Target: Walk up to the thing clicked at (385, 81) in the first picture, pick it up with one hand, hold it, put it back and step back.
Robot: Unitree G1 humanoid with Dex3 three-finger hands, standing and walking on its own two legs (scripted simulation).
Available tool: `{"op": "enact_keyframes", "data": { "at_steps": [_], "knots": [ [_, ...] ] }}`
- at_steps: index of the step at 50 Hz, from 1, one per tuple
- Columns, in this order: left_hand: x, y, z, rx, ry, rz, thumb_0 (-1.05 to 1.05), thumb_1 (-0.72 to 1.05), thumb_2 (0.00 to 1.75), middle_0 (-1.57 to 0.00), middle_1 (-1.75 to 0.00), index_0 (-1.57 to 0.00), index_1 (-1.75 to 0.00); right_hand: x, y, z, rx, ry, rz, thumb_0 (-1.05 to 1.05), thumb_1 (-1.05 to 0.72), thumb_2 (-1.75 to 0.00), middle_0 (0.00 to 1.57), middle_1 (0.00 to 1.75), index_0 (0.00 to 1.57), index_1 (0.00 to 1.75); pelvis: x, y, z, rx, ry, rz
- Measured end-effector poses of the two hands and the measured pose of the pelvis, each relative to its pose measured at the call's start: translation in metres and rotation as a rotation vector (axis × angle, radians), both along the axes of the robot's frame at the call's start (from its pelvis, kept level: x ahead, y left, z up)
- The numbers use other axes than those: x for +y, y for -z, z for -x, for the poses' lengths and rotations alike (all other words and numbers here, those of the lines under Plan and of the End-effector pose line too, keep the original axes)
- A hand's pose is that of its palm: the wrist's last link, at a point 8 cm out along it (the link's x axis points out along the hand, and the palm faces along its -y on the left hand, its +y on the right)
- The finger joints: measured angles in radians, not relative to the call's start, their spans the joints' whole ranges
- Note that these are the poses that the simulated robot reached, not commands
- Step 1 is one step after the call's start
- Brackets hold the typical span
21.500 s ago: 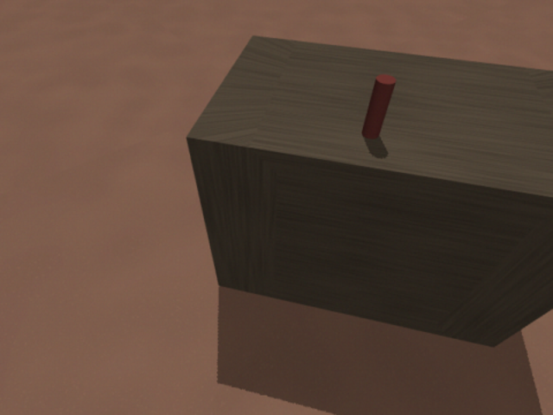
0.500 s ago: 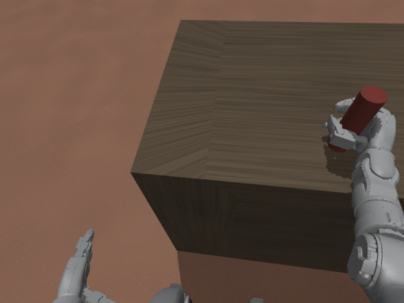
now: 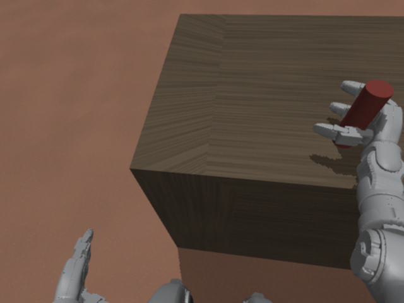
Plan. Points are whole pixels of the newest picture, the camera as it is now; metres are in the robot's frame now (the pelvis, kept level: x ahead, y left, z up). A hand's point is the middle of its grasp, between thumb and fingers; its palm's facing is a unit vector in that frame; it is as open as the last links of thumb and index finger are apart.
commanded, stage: open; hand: right
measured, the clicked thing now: (358, 117) +0.47 -0.24 +0.09
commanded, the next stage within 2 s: withdraw in 0.02 s
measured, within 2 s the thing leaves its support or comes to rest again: neither
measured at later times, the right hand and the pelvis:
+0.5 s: hand (401, 88) +0.48 -0.28 +0.16, palm faces +0.30 +0.95 -0.01, open 16.4 cm; pelvis +0.01 +0.00 +0.02, yaw +0 degrees
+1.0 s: hand out of the picture +0.40 -0.39 +0.18, palm faces +0.54 +0.77 -0.35, open 17.3 cm; pelvis +0.03 +0.00 +0.04, yaw -1 degrees
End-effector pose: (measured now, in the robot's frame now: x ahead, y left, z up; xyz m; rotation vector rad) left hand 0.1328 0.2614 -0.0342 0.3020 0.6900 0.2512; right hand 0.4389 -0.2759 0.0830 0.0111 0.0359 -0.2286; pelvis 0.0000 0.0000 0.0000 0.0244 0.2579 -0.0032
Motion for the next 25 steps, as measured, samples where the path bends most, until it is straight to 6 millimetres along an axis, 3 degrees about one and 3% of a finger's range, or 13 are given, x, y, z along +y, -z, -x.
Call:
{"op": "enact_keyframes", "data": {
  "at_steps": [14,19,25],
  "knots": [
    [0.000,-0.006,-0.007,-0.010,-0.006,-0.004,-0.01,-0.54,0.07,-0.07,-0.05,-0.06,-0.06,-0.007,-0.003,-0.001,-0.007,0.010,0.002,-0.01,0.26,-0.16,0.36,0.23,0.34,0.23,-0.002,-0.002,-0.006,-0.007,-0.002,-0.002],
    [0.001,-0.008,-0.007,0.001,-0.016,0.003,-0.01,-0.54,0.07,-0.07,-0.05,-0.06,-0.06,-0.023,-0.027,-0.002,-0.033,0.042,0.010,-0.01,0.29,-0.11,0.23,0.14,0.21,0.14,-0.002,-0.007,-0.010,-0.024,0.001,-0.004],
    [-0.005,0.003,-0.009,0.041,-0.031,0.048,-0.01,-0.53,0.06,-0.06,-0.05,-0.06,-0.05,-0.051,-0.076,-0.001,-0.068,0.073,0.039,-0.01,0.35,-0.05,0.14,0.07,0.12,0.07,-0.002,-0.015,-0.015,-0.049,0.005,-0.004]
  ]
}}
